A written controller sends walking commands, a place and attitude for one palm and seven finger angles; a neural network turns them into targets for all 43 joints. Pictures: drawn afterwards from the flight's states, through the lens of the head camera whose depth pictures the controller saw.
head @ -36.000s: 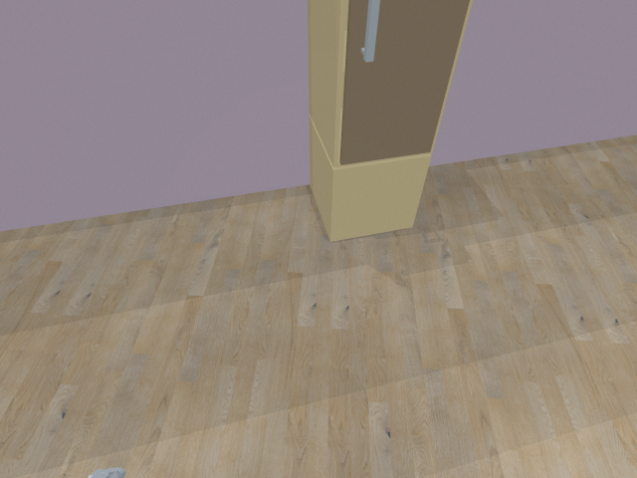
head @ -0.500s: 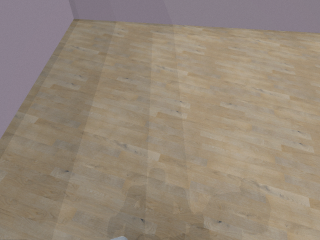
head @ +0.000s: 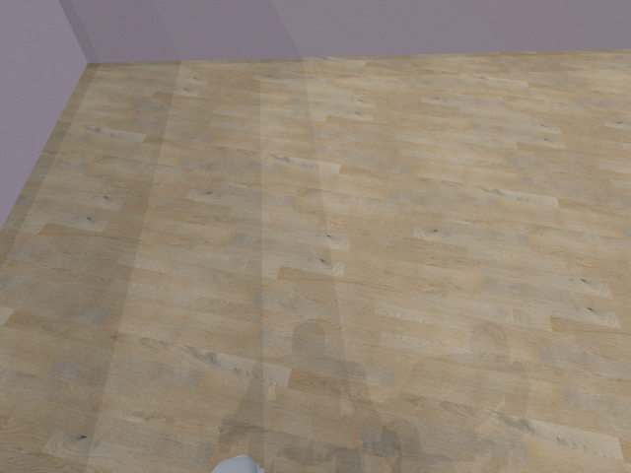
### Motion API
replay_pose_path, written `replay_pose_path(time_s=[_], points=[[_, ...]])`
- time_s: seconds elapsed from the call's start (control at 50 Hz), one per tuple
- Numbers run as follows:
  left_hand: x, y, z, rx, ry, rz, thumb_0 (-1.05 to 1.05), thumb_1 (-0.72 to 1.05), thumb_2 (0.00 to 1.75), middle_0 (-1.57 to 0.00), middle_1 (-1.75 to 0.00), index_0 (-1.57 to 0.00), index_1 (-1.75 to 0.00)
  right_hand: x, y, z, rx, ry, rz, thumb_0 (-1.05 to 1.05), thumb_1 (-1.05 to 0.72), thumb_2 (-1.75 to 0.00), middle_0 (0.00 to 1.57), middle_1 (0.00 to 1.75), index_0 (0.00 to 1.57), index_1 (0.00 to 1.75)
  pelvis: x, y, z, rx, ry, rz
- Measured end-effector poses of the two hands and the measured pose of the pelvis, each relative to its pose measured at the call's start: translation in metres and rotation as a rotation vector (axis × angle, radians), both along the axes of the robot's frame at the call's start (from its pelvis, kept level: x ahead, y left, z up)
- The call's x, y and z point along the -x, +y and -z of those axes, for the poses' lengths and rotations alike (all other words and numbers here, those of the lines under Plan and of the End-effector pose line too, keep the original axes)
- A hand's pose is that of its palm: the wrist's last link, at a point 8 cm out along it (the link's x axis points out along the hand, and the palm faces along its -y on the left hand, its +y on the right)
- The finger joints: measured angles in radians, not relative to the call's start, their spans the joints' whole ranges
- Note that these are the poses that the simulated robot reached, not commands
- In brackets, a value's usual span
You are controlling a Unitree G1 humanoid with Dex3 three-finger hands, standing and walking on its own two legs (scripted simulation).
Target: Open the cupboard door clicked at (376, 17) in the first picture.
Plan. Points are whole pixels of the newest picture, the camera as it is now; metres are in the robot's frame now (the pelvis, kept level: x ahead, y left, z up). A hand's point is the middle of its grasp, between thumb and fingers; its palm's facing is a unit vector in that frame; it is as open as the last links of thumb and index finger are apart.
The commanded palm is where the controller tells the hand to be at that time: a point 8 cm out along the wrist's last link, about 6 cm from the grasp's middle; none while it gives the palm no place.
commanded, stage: turn to face it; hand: left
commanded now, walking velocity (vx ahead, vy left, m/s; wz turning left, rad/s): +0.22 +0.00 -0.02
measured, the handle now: out of the picture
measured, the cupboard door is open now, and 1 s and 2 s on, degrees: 44 44 44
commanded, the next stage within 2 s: none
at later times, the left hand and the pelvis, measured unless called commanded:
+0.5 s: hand (198, 394) +0.25 +0.19 -0.16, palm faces +0.24 -0.94 -0.24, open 7.4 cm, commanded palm none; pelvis +0.18 -0.01 -0.01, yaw +13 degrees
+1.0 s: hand (187, 400) +0.24 +0.21 -0.16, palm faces +0.50 -0.82 -0.29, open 7.4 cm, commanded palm none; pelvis +0.26 -0.03 -0.01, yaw +30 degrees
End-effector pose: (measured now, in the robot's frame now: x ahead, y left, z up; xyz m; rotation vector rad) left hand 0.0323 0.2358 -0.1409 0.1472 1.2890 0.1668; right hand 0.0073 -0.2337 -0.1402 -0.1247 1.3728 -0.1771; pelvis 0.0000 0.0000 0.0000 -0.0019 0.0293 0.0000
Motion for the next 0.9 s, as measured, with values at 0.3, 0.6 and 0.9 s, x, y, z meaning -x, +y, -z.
replay_pose_path(time_s=[0.3, 0.6, 0.9], points=[[-0.126, 0.007, 0.008, 0.018, 0.008, -0.072, 0.01, 0.92, 0.9, -0.2, -0.3, -0.19, -0.3, -0.182, 0.017, 0.002, 0.026, -0.12, -0.106, -0.01, -0.94, -0.9, 0.2, 0.3, 0.2, 0.3, -0.128, 0.011, 0.005, 0.004, -0.009, -0.067], [-0.175, 0.003, -0.007, -0.047, -0.097, -0.235, 0.0, 0.91, 0.9, -0.2, -0.3, -0.2, -0.3, -0.319, -0.009, -0.003, 0.026, -0.082, -0.312, 0.01, -0.92, -0.9, 0.19, 0.3, 0.2, 0.3, -0.2, -0.011, 0.003, -0.048, -0.013, -0.29], [-0.159, 0.026, -0.005, -0.077, -0.054, -0.439, 0.01, 0.91, 0.9, -0.2, -0.3, -0.19, -0.3, -0.422, 0.035, -0.007, 0.032, -0.188, -0.551, 0.0, -0.91, -0.9, 0.2, 0.3, 0.2, 0.3, -0.235, -0.007, 0.008, 0.006, -0.011, -0.457]])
